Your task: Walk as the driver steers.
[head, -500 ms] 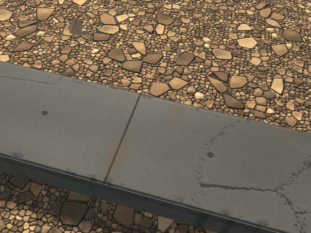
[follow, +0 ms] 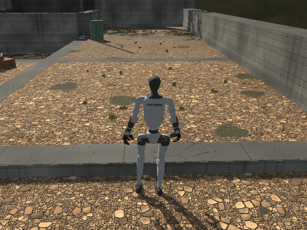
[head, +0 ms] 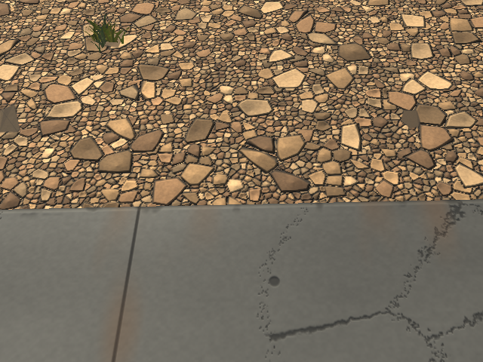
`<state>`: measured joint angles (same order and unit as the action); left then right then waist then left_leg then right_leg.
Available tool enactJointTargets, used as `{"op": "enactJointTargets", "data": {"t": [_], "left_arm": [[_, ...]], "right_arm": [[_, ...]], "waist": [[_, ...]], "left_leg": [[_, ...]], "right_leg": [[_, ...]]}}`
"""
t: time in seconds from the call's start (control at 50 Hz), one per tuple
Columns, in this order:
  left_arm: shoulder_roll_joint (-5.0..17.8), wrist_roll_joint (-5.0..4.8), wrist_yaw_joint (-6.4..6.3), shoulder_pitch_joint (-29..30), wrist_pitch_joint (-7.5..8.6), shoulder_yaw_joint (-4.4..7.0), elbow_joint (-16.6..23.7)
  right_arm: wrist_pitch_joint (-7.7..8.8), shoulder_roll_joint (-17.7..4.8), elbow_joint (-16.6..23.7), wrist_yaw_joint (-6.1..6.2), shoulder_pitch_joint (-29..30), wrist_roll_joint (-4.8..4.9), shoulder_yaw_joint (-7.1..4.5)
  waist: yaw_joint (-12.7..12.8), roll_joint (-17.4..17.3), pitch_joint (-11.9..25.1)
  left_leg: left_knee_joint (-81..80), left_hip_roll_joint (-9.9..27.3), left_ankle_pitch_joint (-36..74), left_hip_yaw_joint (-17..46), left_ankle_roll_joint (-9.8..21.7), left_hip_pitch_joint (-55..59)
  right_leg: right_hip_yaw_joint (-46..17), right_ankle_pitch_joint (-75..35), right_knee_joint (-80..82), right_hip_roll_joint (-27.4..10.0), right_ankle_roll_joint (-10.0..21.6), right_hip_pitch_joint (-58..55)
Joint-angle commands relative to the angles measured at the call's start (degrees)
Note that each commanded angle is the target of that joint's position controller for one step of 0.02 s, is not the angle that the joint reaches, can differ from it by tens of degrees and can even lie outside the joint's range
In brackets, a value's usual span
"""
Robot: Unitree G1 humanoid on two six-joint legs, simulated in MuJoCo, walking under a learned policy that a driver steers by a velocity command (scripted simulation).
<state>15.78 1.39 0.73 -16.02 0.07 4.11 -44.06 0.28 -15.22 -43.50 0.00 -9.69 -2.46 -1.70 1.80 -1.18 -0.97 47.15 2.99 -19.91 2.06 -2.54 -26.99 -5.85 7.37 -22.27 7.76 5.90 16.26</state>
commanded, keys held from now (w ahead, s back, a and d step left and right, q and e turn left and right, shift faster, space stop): w+e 0.30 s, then w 0.70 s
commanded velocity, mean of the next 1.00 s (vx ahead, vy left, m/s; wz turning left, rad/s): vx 0.47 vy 0.00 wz -0.32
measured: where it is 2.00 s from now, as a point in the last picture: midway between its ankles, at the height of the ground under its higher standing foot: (317, 188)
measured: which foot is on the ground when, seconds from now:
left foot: up 0.00-0.10, down 0.12-0.50, up 0.52-0.98, down 1.00-1.00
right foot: down 0.00-0.12, up 0.14-0.48, down 0.50-1.00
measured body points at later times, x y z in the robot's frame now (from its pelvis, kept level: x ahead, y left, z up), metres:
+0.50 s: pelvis +0.14 -0.02 -0.01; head +0.17 -0.02 +0.44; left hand +0.40 +0.15 -0.10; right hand +0.11 -0.29 -0.13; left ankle +0.08 +0.13 -0.74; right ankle +0.17 -0.11 -0.74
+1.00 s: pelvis +0.36 -0.04 +0.01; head +0.39 -0.06 +0.46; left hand +0.32 +0.21 -0.12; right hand +0.58 -0.26 -0.04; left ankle +0.50 +0.00 -0.58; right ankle +0.17 -0.11 -0.73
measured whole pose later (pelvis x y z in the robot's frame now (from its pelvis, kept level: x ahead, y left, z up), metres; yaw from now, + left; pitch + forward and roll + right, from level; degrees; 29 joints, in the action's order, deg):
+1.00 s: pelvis +0.36 -0.04 +0.01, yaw -16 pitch +5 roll +2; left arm 10.2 -0.7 -1.7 -31.2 3.4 -0.1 -58.2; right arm -1.2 -4.5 -29.5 -0.4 3.7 -0.9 4.0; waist 2.8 1.4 0.4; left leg 78.6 1.4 -31.4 -9.6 8.2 -56.9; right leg 0.6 11.9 -7.6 -2.3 3.2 -4.6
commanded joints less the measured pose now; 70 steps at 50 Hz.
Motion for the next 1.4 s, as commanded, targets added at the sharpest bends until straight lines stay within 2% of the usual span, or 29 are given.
{"op": "enactJointTargets", "data": {"t": [0.02,0.1,0.12,0.14,0.16,0.2,0.24,0.38,0.46,0.5,0.52,0.54,0.56,0.58,0.64,0.68,0.78,0.84,0.9,0.96,1.0,1.02,1.04,1.06,1.1,1.14,1.18,1.26,1.4], "left_arm": [[9.32,0.35,0.09,1.0,0.8,2.59,3.94],[8.51,-0.01,0.29,4.55,0.66,2.55,5.15],[6.32,-0.54,0.02,5.42,1.04,1.9,5.8],[1.41,-1.52,0.07,7.1,1.78,0.41,7.86],[2.49,-0.66,0.17,8.19,2.26,0.16,9.55],[6.27,1.71,0.92,6.12,2.35,1.14,7.48],[4.98,1.71,1.78,4.68,1.69,0.97,6.48],[-0.09,0.74,3.33,12.05,0.7,-1.69,10.05],[0.58,1.05,1.26,5.07,0.9,-1.51,8.17],[2.2,2.12,0.77,-5.03,2.2,-0.79,4.82],[7.72,2.35,0.05,-5.59,2.73,-0.22,5.59],[14.75,0.84,-0.78,-12.69,2.09,2.32,4.26],[11.66,0.32,-1.07,-9.71,1.83,2.03,4.36],[8.28,0.44,-1.18,-6.5,1.74,0.87,4.18],[3.42,0.05,-1.03,-5.14,2.61,-1.12,1.61],[3.12,0.31,-0.33,-10.13,3.92,-1.17,-2.32],[1.56,0.18,-0.65,-14.89,5.59,-2.41,-9.63],[1.12,-0.8,-1.59,-14.47,5.23,-3.3,-12.7],[2.87,-2.03,-4.03,-15.1,4.44,-3.08,-12.22],[6.71,-2.56,-3.17,-14.82,4.02,-2.16,-10.3],[10.31,-2.09,-1.93,-13.19,4.57,-0.33,-9.66],[8.52,-3.14,-0.8,-12.54,5.98,-0.09,-7.27],[2.69,-1.88,1.91,-8.08,7.01,-0.16,-3.63],[-0.4,1.23,2.67,-9.81,7.76,0.02,-2.24],[-4.26,1.22,1.34,-2.45,6.75,-1.27,2.38],[-7.43,0.88,-0.74,-2.36,4.62,-2.56,4.59],[-9.22,0.39,-1.34,-1.87,2.77,-3.41,5.9],[-2.68,0.22,-0.24,3.4,2.43,-1.88,6.62],[-5.5,-0.88,1.87,19.33,2.38,-2.54,8.96]], "right_arm": [[1.01,-4.11,4.26,0.52,1.39,0.53,-0.65],[2.57,-3.84,4.01,1.53,-3.54,1.37,-0.5],[3.21,-5.51,3.36,2.15,-6.67,0.92,-0.97],[3.55,-10.7,3.46,2.82,-10.14,-0.34,-1.97],[3.21,-16.23,3.18,2.65,-9.91,-1.27,-3.82],[3.36,-8.86,3.86,2.05,-6.01,0.03,-2.52],[3.92,-6.34,4.02,1.81,-4.82,0.19,-1.84],[4.6,-6.92,3.25,0.0,-6.76,0.53,-2.33],[3.45,-8.13,2.19,0.1,-8.22,1.64,-2.69],[3.32,-5.92,3.41,-0.13,-6.47,3.2,-1.97],[2.95,1.84,5.36,-0.44,-7.7,1.82,-0.03],[1.61,-1.37,5.19,0.04,-12.34,2.34,-0.58],[1.23,-3.43,4.99,0.18,-8.34,0.91,-0.92],[1.78,-3.02,5.84,-0.14,-4.07,0.6,-0.83],[0.85,-1.14,5.16,-1.18,-5.69,-0.02,-0.46],[-0.35,3.81,7.78,-0.19,-0.6,0.54,0.82],[-0.58,8.59,16.11,1.95,13.02,0.55,3.58],[-0.69,9.27,20.88,1.47,18.83,0.64,5.25],[-2.13,8.27,20.29,-0.16,16.24,-0.07,5.22],[-1.92,7.89,15.51,-0.43,8.2,1.88,4.31],[-0.41,2.62,12.25,-0.31,-5.39,1.96,1.56],[0.3,-3.72,9.44,0.12,-14.13,0.29,-0.93],[-0.8,-11.39,4.77,0.98,-19.44,0.61,-3.22],[-0.59,-10.46,4.37,1.11,-12.59,1.38,-3.66],[1.2,-1.85,0.7,0.01,-3.38,1.2,-2.0],[3.89,6.83,-4.2,-0.91,-3.64,-0.29,-0.03],[4.91,5.85,-8.67,-1.27,-5.5,0.2,-0.43],[6.35,1.7,-7.27,-0.44,-7.01,2.26,-1.1],[5.92,-1.75,-7.22,0.96,-20.6,1.98,-2.34]], "waist": [[-0.14,6.94,3.63],[-4.39,4.96,3.41],[-6.14,1.8,3.88],[-7.58,-7.69,5.04],[-6.85,-13.87,2.25],[-3.22,-3.13,-1.2],[-2.45,-4.0,-0.62],[-3.9,-7.0,2.03],[-0.89,-8.27,6.98],[4.78,-2.52,11.86],[1.4,11.61,11.44],[3.92,15.09,17.64],[3.89,6.95,12.18],[3.05,6.35,5.13],[-1.9,4.27,0.49],[-0.71,8.31,-0.77],[-1.42,6.13,-5.23],[-2.72,2.46,-7.4],[-2.03,1.68,-1.49],[-5.01,6.84,8.12],[-12.1,13.23,18.55],[-14.95,6.36,21.95],[-15.18,-16.41,21.97],[-9.29,-11.78,19.99],[-2.55,2.48,1.16],[1.73,3.64,-2.32],[4.5,0.72,-3.07],[2.48,-0.47,-1.82],[-6.13,-4.29,-0.77]], "left_leg": [[-5.53,-2.38,0.1,-1.63,-0.33,2.22],[-21.75,-4.59,5.0,-2.11,2.22,17.48],[-25.94,-0.78,5.02,1.08,3.4,25.61],[-33.71,11.83,-7.48,14.59,6.4,31.66],[-40.37,21.1,-18.22,30.48,11.83,28.86],[-38.83,18.62,-14.57,24.41,12.75,24.46],[-38.11,13.55,1.51,12.49,10.86,24.52],[-31.65,9.36,35.54,-5.41,9.56,19.66],[-17.55,9.6,56.46,-7.95,9.98,19.68],[1.72,6.56,39.45,-9.9,7.1,8.22],[18.67,1.71,-9.38,-10.85,3.6,-6.11],[32.74,-2.03,-10.1,-4.89,3.15,-11.85],[39.81,0.44,-7.21,-2.82,3.08,-18.15],[45.65,0.87,-4.46,-3.53,3.42,-22.86],[51.15,2.04,-1.74,-2.81,4.0,-25.7],[71.14,-0.74,-6.0,-5.08,5.11,-37.5],[87.82,-1.31,-10.01,-1.98,7.45,-60.12],[69.53,0.9,-7.56,-6.18,7.17,-54.71],[50.0,2.76,-6.44,-9.69,8.35,-34.46],[31.97,-4.53,-12.96,-16.2,10.86,-9.18],[19.67,-7.85,-13.16,-9.66,13.15,6.44],[7.23,1.87,-25.89,13.63,17.17,17.89],[-23.28,12.57,-27.89,48.21,21.38,24.88],[-30.18,15.83,-26.28,60.68,20.55,21.89],[-25.26,14.51,-30.17,42.48,17.24,3.73],[-22.73,10.98,-9.8,25.22,13.5,-5.49],[-24.53,7.6,-2.35,13.67,10.89,-3.11],[-34.81,3.35,18.22,-0.62,10.99,1.15],[-38.38,4.45,38.04,-1.92,9.78,30.42]], "right_leg": [[-17.94,13.0,8.71,-13.43,8.37,-0.96],[-19.53,15.19,3.04,-10.49,5.38,7.01],[-17.84,18.15,-1.68,-7.68,2.8,13.3],[-9.97,22.42,-13.34,-2.18,-0.78,21.65],[-0.68,22.2,-24.38,1.85,-1.63,28.63],[-1.23,15.22,-33.23,-5.57,-2.52,27.61],[0.55,9.68,-38.07,-6.51,-4.43,26.44],[7.33,7.11,-24.74,-6.83,-5.85,14.38],[11.7,5.39,-12.02,-1.86,-1.74,-1.87],[7.51,-3.79,-1.06,-4.71,-1.09,-21.41],[-15.17,-22.53,0.42,-23.1,0.47,-27.38],[-25.67,-28.09,1.68,-31.26,12.02,-30.15],[-22.61,-12.06,2.94,-28.38,13.62,-26.08],[-19.82,-3.03,4.55,-25.19,12.38,-19.65],[-13.15,7.09,6.66,-19.14,7.86,-8.02],[-14.86,11.45,8.23,-21.06,10.21,-7.86],[-13.36,20.35,12.01,-23.53,8.61,-8.35],[-7.3,19.53,17.54,-18.67,5.46,-1.17],[-1.58,-6.0,26.4,-19.51,7.25,-5.99],[7.17,-69.08,12.41,-19.94,6.5,-11.41],[7.17,-89.95,-11.45,-21.73,4.66,-16.67],[6.17,-74.56,-32.16,-17.4,2.49,-3.34],[2.77,-2.9,-54.46,-1.63,-0.68,15.27],[-8.69,3.0,-75.91,-0.13,-0.31,24.83],[-1.42,0.38,-82.87,-6.06,1.19,32.83],[-2.97,1.84,-85.27,-6.77,2.79,32.14],[-4.58,4.68,-83.93,-6.51,2.92,37.53],[4.25,-7.31,-51.85,-8.44,-0.58,27.94],[12.66,-9.77,-16.23,-7.91,-2.88,24.93]]}}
